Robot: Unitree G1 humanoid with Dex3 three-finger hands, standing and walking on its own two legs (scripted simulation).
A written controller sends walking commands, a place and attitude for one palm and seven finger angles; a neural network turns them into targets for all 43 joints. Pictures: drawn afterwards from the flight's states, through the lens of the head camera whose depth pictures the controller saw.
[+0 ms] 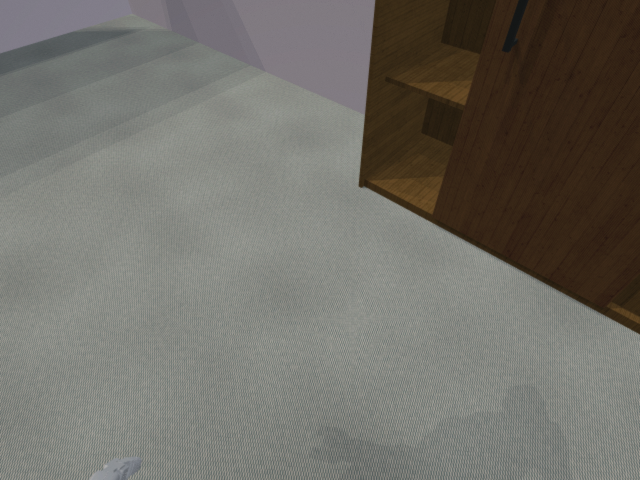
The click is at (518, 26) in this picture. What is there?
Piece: wardrobe's sliding door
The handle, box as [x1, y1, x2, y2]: [502, 0, 527, 52]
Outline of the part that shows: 527,0 518,1 502,50 509,51 510,48 516,43 517,39 514,37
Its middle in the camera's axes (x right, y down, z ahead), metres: +0.52 -0.61 +0.97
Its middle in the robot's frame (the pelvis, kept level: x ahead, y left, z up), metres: +1.19 -0.45 +0.16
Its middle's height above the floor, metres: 0.93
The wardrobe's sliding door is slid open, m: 0.38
